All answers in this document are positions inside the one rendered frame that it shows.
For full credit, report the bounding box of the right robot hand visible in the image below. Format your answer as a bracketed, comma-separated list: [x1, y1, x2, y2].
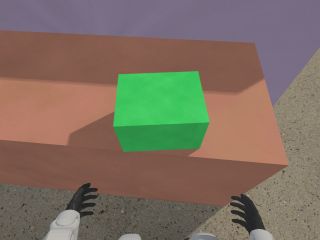
[230, 194, 266, 235]

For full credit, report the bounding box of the robot right forearm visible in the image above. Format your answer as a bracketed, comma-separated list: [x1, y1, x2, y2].
[249, 229, 275, 240]

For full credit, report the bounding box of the left robot hand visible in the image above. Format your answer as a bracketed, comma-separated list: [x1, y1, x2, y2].
[66, 183, 98, 218]

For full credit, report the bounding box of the robot left forearm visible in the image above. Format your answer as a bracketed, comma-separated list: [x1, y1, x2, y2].
[43, 209, 80, 240]

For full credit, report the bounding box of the pedestal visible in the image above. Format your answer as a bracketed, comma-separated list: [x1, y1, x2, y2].
[0, 30, 289, 207]

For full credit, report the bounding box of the carton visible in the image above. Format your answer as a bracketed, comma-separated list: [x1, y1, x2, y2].
[113, 71, 210, 152]

